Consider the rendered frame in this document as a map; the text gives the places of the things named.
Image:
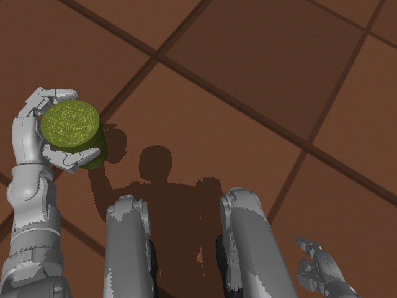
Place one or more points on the right robot foot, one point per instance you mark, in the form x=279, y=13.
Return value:
x=223, y=267

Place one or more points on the right robot arm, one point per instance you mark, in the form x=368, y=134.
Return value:
x=339, y=289

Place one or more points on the right robot hand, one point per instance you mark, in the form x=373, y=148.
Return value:
x=313, y=276

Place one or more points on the cup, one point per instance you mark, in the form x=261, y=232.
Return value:
x=73, y=126

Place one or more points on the left robot hand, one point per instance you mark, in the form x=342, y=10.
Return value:
x=29, y=144

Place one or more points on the left robot arm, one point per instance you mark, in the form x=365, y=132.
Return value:
x=35, y=263

